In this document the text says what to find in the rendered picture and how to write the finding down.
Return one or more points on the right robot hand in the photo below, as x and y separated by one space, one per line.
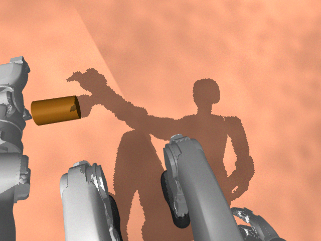
260 229

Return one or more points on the right robot foot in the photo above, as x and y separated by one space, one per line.
180 222

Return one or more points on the left robot arm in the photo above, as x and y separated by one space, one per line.
14 171

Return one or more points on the left robot foot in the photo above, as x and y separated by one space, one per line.
116 217

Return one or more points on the left robot hand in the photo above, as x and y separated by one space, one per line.
15 73

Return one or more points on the can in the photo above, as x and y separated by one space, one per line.
55 110

